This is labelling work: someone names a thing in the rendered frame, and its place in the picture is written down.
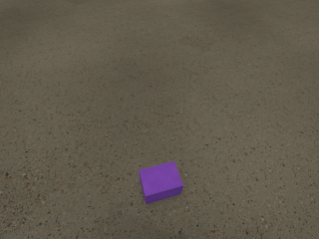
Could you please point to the carton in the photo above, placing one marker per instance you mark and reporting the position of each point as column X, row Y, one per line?
column 160, row 182

